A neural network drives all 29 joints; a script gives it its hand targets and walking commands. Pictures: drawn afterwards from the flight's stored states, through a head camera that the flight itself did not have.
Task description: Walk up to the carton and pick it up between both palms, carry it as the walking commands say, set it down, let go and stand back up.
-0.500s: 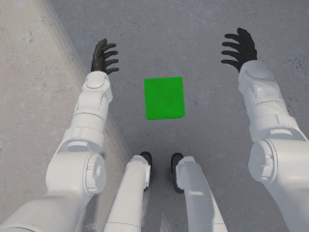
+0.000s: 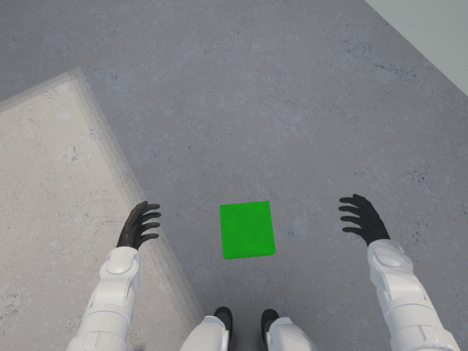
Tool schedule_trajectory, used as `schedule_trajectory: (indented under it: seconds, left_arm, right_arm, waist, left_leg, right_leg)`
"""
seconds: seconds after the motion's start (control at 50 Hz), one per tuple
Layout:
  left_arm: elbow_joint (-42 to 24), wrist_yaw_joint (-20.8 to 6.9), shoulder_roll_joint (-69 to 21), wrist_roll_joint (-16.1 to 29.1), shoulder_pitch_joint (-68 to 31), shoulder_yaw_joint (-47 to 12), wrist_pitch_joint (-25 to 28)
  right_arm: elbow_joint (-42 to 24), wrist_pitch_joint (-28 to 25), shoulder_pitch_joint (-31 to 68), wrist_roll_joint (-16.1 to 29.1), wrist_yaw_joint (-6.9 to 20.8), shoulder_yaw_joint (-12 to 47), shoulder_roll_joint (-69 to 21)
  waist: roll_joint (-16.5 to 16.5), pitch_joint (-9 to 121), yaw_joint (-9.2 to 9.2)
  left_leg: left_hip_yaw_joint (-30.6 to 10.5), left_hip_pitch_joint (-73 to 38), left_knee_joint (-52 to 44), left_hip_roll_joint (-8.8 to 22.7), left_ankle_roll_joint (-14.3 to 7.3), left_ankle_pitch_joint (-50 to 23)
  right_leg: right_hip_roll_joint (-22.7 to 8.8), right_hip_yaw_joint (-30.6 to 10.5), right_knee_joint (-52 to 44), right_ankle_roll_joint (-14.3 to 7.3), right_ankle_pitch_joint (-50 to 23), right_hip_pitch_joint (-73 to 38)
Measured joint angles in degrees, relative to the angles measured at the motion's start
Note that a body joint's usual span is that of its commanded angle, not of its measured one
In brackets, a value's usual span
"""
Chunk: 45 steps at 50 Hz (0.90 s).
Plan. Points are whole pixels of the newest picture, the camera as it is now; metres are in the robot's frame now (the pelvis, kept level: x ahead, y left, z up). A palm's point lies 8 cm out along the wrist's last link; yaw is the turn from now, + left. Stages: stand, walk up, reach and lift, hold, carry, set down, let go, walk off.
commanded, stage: let go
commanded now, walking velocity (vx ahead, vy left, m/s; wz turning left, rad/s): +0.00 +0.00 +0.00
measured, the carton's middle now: (246, 231) +0.39 -0.01 -0.67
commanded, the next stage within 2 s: stand in 0.76 s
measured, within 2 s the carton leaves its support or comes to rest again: neither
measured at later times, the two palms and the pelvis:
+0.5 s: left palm (82, 335) +0.15 +0.24 -0.04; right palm (404, 319) +0.17 -0.22 -0.04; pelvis +0.01 +0.01 +0.03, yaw +0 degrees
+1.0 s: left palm out of the picture +0.06 +0.28 -0.07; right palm out of the picture +0.06 -0.29 -0.06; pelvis -0.03 -0.01 +0.02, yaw +1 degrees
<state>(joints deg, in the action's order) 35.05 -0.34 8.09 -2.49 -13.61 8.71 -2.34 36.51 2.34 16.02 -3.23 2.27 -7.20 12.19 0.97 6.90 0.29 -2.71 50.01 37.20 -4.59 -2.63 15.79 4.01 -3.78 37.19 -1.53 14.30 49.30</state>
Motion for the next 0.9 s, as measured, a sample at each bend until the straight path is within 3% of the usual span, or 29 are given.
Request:
schedule_trajectory:
  seconds: [0.1,0.14,0.2,0.28,0.3,0.34,0.46,0.66,0.74,0.9]
  left_arm:
    - [-1.7,-1.1,1.2,2.1,8.4,-1.8,1.8]
    - [-3.7,-1.3,1.2,2.0,12.9,-2.4,2.3]
    - [-5.6,-1.6,0.9,1.7,19.2,-3.1,2.7]
    - [-8.7,-2.2,2.9,2.2,27.1,-4.7,2.4]
    - [-9.0,-2.3,3.6,2.9,28.4,-5.0,2.2]
    - [-9.2,-2.2,4.7,4.2,30.2,-5.8,1.7]
    - [-10.0,-2.1,5.1,5.8,29.6,-6.7,-0.6]
    - [-9.5,-2.9,3.5,2.9,27.0,-6.9,-3.9]
    - [-9.6,-3.0,3.5,1.3,26.4,-6.2,-6.6]
    - [2.1,0.5,7.2,-0.2,28.9,-6.6,-1.5]
  right_arm:
    - [-1.8,-1.6,-9.7,0.0,-0.1,2.3,-1.3]
    - [-3.5,-2.4,-14.4,0.0,-0.1,2.9,-1.8]
    - [-6.1,-2.8,-20.2,0.8,0.2,4.3,-1.2]
    - [-9.5,-2.3,-27.2,1.1,0.1,5.2,-0.8]
    - [-9.4,-2.1,-28.2,1.1,0.1,5.3,-1.0]
    - [-8.7,-1.7,-29.5,1.4,0.2,5.3,-1.0]
    - [-9.4,0.4,-28.8,2.5,1.3,5.1,-0.1]
    - [-10.6,3.8,-28.5,2.6,1.9,5.9,-0.3]
    - [-10.7,5.2,-28.7,3.0,1.8,6.0,-0.5]
    - [0.9,0.8,-31.6,0.2,-1.8,4.6,3.3]
  waist:
    - [-0.4,0.8,-0.22]
    - [-0.6,0.9,0.03]
    - [0.3,0.0,-0.14]
    - [-0.3,-1.7,-0.64]
    - [-0.7,-2.5,-0.52]
    - [-1.2,-3.7,-0.36]
    - [-1.4,-7.6,-0.58]
    - [-1.1,-12.5,0.27]
    - [-1.5,-14.8,-0.23]
    - [-1.5,-6.5,-0.6]
  left_leg:
    - [-0.7,-9.0,-4.3,0.2,0.8,-0.1]
    - [-1.4,-12.1,-5.3,-0.2,1.0,-1.3]
    - [-2.0,-18.2,-7.8,0.2,1.7,-2.0]
    - [-1.4,-27.8,-11.5,-0.2,-0.6,0.3]
    - [-1.2,-29.6,-11.6,-0.5,-1.0,-0.6]
    - [-1.3,-32.6,-11.8,-0.6,-0.5,-0.5]
    - [-0.8,-36.2,-10.5,-0.5,-0.7,0.4]
    - [-0.7,-41.3,-10.5,0.4,0.1,-1.7]
    - [-0.4,-42.7,-9.2,0.7,0.5,-1.7]
    - [-0.6,-36.8,-5.1,1.0,0.8,-0.2]
  right_leg:
    - [0.0,0.0,-4.0,-0.1,2.3,-9.3]
    - [-0.4,0.1,-5.7,0.2,-2.6,-13.0]
    - [-0.2,0.3,-8.7,0.5,-0.3,-19.6]
    - [-0.9,-0.3,-12.4,-0.1,3.3,-29.3]
    - [-1.2,-0.2,-12.3,0.1,0.2,-31.0]
    - [-1.4,-0.1,-12.1,0.2,1.1,-34.1]
    - [-1.3,-0.3,-10.7,0.2,2.7,-37.7]
    - [-0.7,0.2,-10.6,-0.3,1.9,-42.8]
    - [-0.4,0.4,-9.0,-0.5,1.9,-43.9]
    - [-0.3,1.5,-5.2,-0.5,4.4,-38.3]
